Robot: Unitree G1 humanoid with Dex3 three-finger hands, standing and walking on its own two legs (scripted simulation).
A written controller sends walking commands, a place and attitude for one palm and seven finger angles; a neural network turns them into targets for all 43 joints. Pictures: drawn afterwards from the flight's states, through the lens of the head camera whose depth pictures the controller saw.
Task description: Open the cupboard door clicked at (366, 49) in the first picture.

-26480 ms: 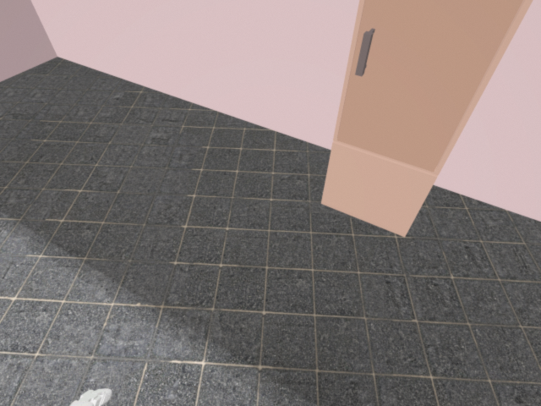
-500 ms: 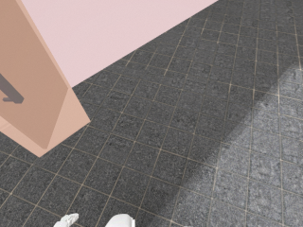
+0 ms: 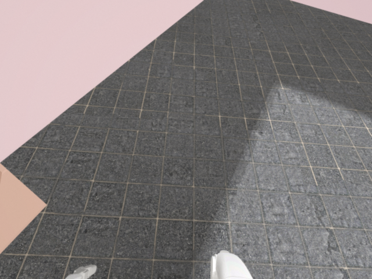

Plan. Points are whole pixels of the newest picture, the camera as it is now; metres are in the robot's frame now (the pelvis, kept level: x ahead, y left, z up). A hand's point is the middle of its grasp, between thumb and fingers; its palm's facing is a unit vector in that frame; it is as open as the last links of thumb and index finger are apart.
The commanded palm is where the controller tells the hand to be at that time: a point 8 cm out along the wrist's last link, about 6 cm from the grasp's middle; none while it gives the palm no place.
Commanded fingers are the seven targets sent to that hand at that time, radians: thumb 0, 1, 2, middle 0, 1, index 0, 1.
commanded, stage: walk to a spot facing it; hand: left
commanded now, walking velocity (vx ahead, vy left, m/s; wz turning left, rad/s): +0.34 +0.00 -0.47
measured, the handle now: out of the picture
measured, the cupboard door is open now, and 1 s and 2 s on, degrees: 46 46 46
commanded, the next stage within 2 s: turn to face it in 1.24 s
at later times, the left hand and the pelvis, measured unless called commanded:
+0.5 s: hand (146, 210) +0.31 +0.12 -0.17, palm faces -0.17 -0.95 -0.25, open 7.1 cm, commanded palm none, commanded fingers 0.00 0.90 0.90 -0.20 -0.30 -0.20 -0.30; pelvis +0.23 -0.07 -0.01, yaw -12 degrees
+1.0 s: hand (167, 141) +0.56 +0.08 -0.18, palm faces -0.24 -0.96 -0.15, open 7.3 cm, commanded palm none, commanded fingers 0.00 0.90 0.90 -0.20 -0.30 -0.20 -0.30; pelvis +0.49 -0.08 +0.00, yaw -19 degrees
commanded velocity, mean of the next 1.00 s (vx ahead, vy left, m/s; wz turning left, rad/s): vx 0.37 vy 0.00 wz -0.24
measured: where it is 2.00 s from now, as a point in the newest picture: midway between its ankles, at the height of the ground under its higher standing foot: (227, 171)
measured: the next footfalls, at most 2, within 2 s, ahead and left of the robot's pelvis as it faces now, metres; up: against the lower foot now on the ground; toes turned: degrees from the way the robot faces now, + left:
right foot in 0.24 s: +0.22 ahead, -0.11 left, +0.00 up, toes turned -14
left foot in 0.78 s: +0.54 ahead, -0.02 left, +0.00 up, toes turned -9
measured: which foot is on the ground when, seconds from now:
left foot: down 0.00-0.24, up 0.26-0.76, down 0.78-1.00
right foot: up 0.00-0.22, down 0.24-0.78, up 0.80-1.00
